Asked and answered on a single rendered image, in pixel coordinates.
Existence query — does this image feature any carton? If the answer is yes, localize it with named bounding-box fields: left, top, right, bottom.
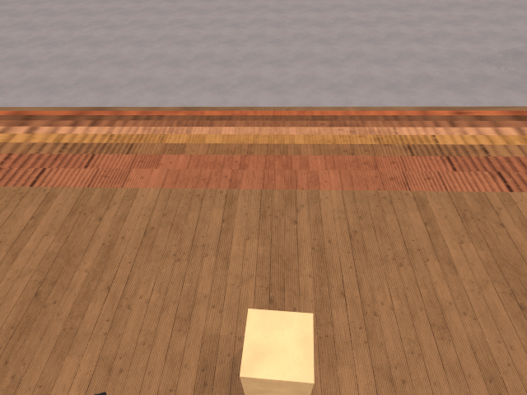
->
left=240, top=309, right=315, bottom=395

